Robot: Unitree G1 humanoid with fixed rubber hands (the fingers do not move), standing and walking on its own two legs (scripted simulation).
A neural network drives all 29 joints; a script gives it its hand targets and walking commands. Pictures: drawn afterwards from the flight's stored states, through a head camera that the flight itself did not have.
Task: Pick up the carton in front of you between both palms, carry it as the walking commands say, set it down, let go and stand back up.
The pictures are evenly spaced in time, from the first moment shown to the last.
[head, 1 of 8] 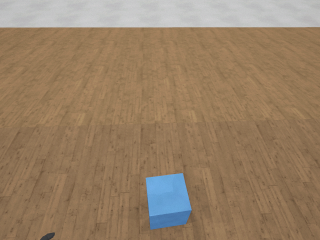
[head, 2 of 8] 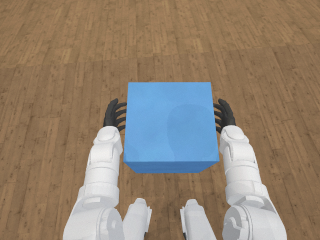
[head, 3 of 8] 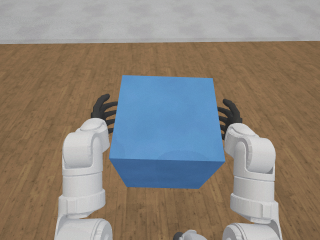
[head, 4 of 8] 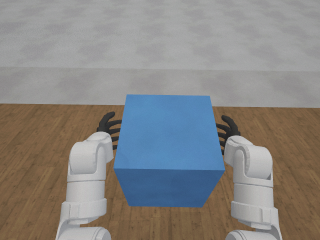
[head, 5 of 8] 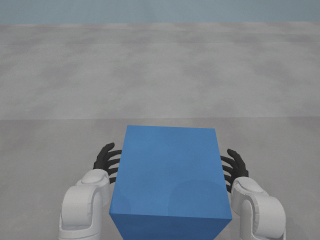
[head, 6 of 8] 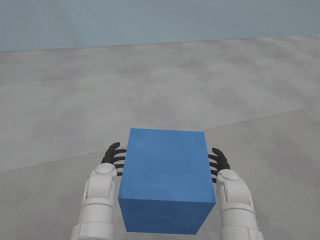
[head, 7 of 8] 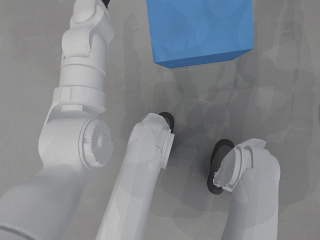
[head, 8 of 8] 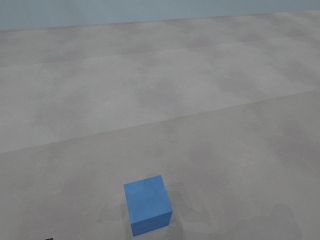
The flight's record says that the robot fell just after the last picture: no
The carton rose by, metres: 0.69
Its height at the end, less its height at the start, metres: -0.40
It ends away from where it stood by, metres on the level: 5.81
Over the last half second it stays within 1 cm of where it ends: yes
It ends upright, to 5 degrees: yes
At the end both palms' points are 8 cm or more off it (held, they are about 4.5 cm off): yes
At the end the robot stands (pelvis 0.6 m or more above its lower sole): yes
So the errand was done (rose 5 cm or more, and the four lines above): yes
